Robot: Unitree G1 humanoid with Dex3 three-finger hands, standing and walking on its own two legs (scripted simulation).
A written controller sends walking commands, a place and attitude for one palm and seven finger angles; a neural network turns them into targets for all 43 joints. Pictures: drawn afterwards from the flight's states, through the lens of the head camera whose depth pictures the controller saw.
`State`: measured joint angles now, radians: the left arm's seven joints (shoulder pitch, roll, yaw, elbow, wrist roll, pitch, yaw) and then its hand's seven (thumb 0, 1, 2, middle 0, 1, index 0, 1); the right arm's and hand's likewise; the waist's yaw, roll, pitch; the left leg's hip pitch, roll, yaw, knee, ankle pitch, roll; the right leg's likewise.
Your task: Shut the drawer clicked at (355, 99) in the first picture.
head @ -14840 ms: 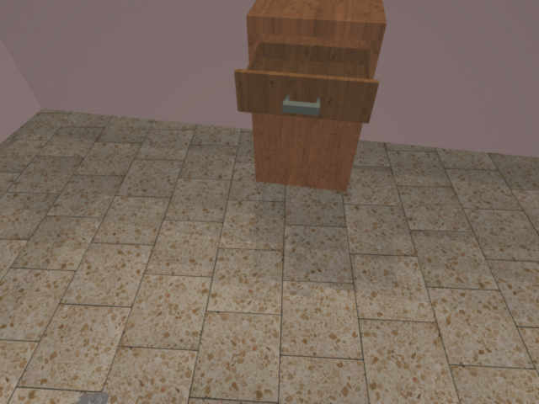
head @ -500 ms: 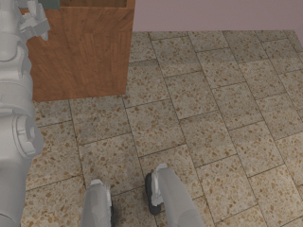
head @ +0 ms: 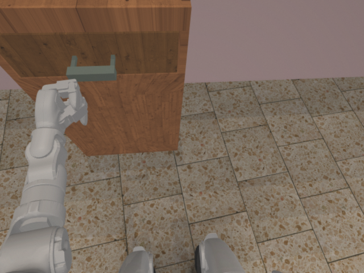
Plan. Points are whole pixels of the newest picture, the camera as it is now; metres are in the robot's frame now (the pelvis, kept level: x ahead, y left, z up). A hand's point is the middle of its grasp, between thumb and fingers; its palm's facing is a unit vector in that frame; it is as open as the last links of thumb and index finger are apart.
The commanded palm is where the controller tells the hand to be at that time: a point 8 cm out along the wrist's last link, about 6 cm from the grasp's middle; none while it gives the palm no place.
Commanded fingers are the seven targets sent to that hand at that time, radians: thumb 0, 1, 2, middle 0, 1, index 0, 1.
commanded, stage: draw the hand back to the body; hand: left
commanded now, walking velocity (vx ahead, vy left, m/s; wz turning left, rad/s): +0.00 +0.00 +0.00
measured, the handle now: (93, 66) +0.61 +0.20 +0.00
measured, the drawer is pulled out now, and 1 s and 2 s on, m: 0.00 0.00 0.00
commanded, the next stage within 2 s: step back with the hand held close in 1.10 s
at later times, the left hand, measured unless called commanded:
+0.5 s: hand (14, 160) +0.30 +0.22 +0.15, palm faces +0.25 -0.93 -0.27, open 3.2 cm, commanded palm +0.26 +0.27 +0.17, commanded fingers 0.00 0.90 0.90 -1.40 -1.60 -1.40 -1.60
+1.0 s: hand out of the picture +0.19 +0.25 +0.24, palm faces +0.45 -0.79 -0.42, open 3.2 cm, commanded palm +0.14 +0.28 +0.25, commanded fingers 0.00 0.90 0.90 -1.40 -1.60 -1.40 -1.60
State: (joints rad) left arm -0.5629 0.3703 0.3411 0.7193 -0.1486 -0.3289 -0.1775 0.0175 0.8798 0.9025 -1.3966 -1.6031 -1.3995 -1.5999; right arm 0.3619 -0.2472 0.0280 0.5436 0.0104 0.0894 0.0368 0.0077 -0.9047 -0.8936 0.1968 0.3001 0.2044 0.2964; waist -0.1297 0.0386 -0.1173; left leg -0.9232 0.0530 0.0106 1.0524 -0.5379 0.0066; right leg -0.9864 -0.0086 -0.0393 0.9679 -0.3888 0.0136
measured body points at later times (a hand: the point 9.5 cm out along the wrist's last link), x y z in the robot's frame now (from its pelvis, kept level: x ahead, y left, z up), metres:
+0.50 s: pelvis +0.02 +0.00 +0.06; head +0.04 -0.01 +0.51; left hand +0.28 +0.27 +0.16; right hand +0.22 -0.21 -0.02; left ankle -0.03 +0.11 -0.67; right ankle +0.03 -0.13 -0.67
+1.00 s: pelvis +0.02 +0.00 +0.07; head +0.00 -0.03 +0.52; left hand +0.16 +0.29 +0.27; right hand +0.22 -0.21 -0.01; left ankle -0.03 +0.11 -0.67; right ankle +0.03 -0.13 -0.67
